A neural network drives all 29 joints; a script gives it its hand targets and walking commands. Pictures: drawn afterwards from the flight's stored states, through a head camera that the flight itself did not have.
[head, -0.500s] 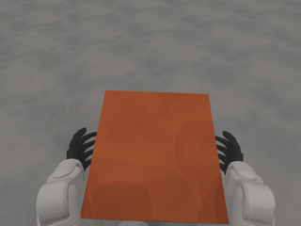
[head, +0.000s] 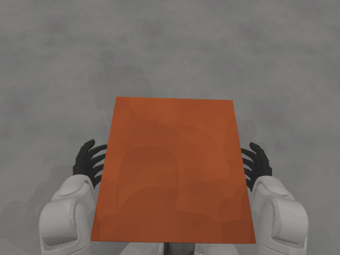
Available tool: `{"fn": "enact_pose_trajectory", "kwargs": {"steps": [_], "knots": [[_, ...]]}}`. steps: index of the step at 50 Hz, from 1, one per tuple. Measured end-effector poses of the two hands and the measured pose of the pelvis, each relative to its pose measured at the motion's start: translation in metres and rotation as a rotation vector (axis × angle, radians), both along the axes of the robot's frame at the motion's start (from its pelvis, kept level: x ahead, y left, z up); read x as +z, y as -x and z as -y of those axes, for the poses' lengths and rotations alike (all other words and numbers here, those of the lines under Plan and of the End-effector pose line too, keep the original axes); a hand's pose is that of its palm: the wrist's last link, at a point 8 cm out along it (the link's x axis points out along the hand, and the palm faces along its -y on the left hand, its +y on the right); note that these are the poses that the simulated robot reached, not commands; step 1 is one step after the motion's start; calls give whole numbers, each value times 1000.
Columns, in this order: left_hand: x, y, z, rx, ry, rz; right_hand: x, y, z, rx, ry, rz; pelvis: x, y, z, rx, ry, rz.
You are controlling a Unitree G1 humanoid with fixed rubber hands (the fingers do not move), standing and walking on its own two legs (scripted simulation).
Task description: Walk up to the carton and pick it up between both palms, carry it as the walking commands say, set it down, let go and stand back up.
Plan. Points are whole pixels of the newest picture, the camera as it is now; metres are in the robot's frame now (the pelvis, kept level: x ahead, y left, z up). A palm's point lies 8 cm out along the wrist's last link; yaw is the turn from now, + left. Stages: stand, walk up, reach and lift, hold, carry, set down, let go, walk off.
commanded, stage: carry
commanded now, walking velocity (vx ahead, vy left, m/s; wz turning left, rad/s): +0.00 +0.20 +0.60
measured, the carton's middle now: (172, 175) +0.29 +0.01 -0.05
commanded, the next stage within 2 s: none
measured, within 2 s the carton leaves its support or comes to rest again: neither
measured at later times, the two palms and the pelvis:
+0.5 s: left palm out of the picture +0.15 +0.43 +0.08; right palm (131, 178) +0.24 +0.09 +0.08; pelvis -0.05 +0.20 -0.02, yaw +16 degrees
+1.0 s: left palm out of the picture +0.04 +0.57 +0.11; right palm (21, 215) +0.17 +0.25 +0.10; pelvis -0.13 +0.31 +0.02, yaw +22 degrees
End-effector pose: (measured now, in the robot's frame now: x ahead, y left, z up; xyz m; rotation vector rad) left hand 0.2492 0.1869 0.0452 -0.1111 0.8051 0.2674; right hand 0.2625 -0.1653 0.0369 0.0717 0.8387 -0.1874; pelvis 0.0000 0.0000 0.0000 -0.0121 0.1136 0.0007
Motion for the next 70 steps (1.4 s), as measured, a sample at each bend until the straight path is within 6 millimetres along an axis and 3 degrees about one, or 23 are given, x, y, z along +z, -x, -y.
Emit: {"fn": "enact_pose_trajectory", "kwargs": {"steps": [8,15,20,24,26,29,34,39,45,51,56,62,66,70], "knots": [[45,18,-51,26,-104,186,20,2,-55,40,-69,196,-9,15,-46,70,-25,8],[36,72,-106,132,-6,105,44,23,-112,146,23,120,7,19,-80,200,-52,73],[42,92,-161,178,-33,114,56,19,-173,226,43,144,6,38,-128,225,-78,84],[41,96,-223,194,-78,151,44,17,-237,250,20,185,-13,50,-183,258,-51,68],[30,103,-256,216,-71,140,32,21,-271,260,13,171,-20,55,-207,290,-41,57],[6,127,-296,274,-17,40,15,32,-316,291,33,70,-13,65,-229,327,6,35],[-19,178,-332,382,40,-65,4,46,-366,375,64,-25,-1,90,-254,377,22,11],[5,203,-362,440,-28,34,10,56,-403,425,0,73,-2,111,-274,397,-12,14],[49,205,-382,405,-85,144,44,72,-419,402,-7,182,7,117,-300,389,5,15],[65,208,-384,343,-69,145,66,95,-413,347,28,185,18,132,-311,392,44,30],[61,237,-375,347,-62,160,70,121,-405,370,64,202,10,164,-303,360,1,87],[43,271,-374,329,-23,137,60,163,-401,338,84,171,-2,185,-309,368,32,144],[34,285,-370,298,-7,68,55,187,-394,307,103,100,6,212,-301,313,63,150],[23,296,-351,305,53,3,48,202,-375,314,164,27,18,236,-285,322,81,114]]}}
